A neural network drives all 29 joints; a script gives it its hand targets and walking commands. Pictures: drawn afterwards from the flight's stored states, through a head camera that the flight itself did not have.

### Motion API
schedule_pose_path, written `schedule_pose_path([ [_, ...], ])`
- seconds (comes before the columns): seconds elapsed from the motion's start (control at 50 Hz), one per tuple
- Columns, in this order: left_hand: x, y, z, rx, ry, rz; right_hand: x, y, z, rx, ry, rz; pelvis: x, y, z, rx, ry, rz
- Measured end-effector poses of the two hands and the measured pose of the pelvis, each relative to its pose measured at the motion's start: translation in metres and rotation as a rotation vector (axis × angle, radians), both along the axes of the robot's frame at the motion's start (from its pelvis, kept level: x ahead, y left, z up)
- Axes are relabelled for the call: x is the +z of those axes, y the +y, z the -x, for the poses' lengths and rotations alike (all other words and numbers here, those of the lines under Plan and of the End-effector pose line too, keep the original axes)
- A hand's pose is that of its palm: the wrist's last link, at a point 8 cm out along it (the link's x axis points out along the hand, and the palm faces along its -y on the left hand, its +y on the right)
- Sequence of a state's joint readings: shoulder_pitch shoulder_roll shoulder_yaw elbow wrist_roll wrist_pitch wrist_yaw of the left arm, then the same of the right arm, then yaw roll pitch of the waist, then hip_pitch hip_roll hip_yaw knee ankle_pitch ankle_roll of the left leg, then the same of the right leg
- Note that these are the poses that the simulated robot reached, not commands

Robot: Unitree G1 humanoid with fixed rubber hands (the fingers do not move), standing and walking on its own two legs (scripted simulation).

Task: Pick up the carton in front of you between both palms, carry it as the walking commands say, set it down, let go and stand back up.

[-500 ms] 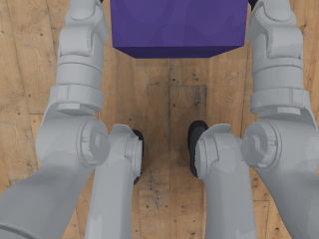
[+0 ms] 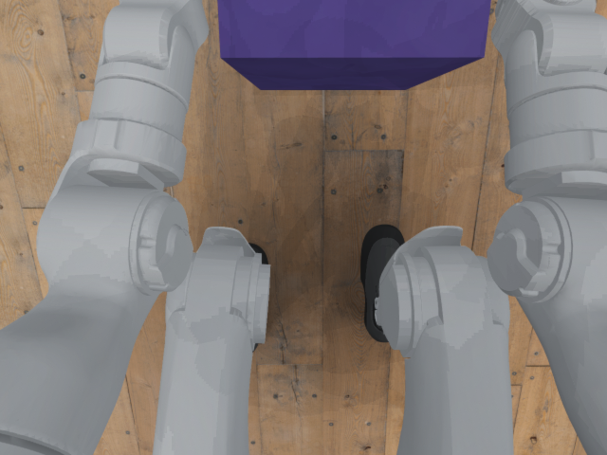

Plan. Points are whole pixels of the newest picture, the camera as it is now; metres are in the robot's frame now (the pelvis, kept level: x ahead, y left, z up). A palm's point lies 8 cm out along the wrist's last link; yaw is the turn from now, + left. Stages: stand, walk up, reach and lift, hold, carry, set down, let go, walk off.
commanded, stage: set down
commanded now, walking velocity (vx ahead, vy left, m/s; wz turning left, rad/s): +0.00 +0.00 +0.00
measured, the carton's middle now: out of the picture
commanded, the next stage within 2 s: none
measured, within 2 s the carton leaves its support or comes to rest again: rests again in 0.06 s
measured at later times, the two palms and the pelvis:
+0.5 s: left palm out of the picture +0.56 +0.11 -0.18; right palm out of the picture +0.54 -0.20 -0.18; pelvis -0.02 +0.00 -0.01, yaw +0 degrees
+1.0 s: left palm out of the picture +0.57 +0.15 -0.19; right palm out of the picture +0.55 -0.23 -0.19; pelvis +0.00 +0.00 -0.01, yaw +0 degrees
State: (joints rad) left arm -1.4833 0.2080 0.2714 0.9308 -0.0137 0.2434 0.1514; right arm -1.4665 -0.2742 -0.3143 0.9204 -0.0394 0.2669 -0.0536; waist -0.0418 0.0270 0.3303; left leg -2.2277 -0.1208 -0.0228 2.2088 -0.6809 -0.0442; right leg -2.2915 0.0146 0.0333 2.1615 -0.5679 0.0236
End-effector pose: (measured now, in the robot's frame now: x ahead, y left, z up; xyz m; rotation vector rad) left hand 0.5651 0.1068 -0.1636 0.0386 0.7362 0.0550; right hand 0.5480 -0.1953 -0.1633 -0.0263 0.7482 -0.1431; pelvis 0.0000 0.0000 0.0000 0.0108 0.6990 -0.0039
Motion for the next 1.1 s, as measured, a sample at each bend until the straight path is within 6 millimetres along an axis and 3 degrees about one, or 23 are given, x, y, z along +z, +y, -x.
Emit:
schedule_pose_path([
  [0.5, -0.013, 0.006, 0.008, -0.051, -0.016, 0.063, -0.013, -0.006, 0.008, 0.048, -0.017, -0.067, -0.01, 0.0, 0.016, 0.001, -0.145, 0.004],
  [0.82, -0.021, 0.009, 0.008, -0.085, -0.015, 0.045, -0.023, -0.008, 0.009, 0.054, -0.006, -0.056, -0.014, 0.002, 0.011, 0.003, -0.152, -0.001],
  [0.94, -0.034, 0.028, 0.005, -0.034, 0.011, -0.033, -0.035, -0.024, 0.008, -0.03, 0.016, 0.012, -0.01, 0.001, 0.005, 0.0, -0.122, 0.004],
  [1.1, -0.018, 0.043, -0.012, -0.01, -0.048, -0.044, -0.017, -0.039, -0.011, -0.056, -0.045, 0.03, -0.012, -0.001, 0.001, 0.003, -0.095, 0.006],
])
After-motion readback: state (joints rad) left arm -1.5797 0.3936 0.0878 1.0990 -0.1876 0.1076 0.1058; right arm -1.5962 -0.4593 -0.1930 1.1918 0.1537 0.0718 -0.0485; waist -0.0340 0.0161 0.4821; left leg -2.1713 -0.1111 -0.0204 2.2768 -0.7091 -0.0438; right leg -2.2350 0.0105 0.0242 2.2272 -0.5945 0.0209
